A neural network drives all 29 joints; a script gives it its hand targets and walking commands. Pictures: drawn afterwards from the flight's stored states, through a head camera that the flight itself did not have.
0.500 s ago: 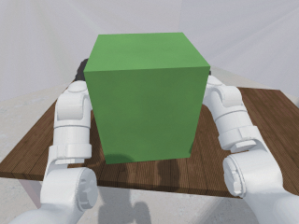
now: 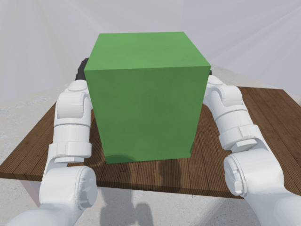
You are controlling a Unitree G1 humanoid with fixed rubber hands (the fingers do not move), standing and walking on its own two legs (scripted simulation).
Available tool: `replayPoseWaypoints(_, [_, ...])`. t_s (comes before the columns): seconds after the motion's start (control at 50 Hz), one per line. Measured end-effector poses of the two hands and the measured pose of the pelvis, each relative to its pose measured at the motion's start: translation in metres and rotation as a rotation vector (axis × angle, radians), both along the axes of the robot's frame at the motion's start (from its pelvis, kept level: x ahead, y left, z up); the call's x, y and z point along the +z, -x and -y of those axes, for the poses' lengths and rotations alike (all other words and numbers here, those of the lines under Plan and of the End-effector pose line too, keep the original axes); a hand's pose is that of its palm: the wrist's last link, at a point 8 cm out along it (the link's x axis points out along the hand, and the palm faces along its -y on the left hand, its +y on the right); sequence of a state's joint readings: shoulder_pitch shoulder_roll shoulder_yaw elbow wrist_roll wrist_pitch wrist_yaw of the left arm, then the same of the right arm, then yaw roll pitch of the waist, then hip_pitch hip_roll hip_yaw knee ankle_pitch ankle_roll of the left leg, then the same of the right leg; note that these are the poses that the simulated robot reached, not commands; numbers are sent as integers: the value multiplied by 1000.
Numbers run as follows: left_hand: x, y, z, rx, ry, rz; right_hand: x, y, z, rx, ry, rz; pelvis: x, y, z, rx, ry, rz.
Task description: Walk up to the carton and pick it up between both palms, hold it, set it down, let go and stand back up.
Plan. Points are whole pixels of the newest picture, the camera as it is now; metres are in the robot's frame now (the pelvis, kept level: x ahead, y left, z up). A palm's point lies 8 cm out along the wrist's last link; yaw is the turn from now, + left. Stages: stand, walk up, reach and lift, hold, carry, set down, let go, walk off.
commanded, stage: set down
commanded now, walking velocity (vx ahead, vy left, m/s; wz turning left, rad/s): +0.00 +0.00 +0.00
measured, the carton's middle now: (145, 96) +0.35 +0.00 +0.23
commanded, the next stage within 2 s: none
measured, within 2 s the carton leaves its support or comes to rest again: neither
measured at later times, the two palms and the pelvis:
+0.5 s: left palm (84, 102) +0.40 +0.16 +0.19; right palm (190, 100) +0.39 -0.14 +0.19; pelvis +0.01 +0.00 +0.00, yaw +1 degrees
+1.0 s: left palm (93, 101) +0.42 +0.14 +0.17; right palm (194, 103) +0.41 -0.16 +0.17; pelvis +0.03 +0.01 +0.00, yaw +0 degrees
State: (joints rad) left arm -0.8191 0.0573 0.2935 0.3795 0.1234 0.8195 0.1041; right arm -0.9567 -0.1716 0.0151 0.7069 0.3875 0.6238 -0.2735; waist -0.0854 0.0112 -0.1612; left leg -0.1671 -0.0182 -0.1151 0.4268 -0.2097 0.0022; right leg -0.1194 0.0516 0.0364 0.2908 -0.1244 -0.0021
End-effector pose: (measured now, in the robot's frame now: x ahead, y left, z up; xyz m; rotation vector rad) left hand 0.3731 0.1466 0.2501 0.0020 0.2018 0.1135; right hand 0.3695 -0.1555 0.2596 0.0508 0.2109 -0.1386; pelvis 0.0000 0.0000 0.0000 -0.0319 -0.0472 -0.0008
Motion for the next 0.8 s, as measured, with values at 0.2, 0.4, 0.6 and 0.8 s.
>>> replayPoseWaypoints(0.2, [1,-17,0,-17,32,66,2,-12,0,-20,-19,70,1,-1,0,4,-7,23])
replayPoseWaypoints(0.4, [-43,-26,-12,-23,-1,39,-52,-21,-11,-5,45,42,3,-7,1,10,-7,66])
replayPoseWaypoints(0.6, [-67,-32,-13,-10,-21,36,-74,-27,-13,-8,38,47,1,-12,-2,26,6,35])
replayPoseWaypoints(0.8, [-56,-48,-1,-33,-36,49,-71,-37,-2,-29,22,60,1,-22,-8,16,4,23])
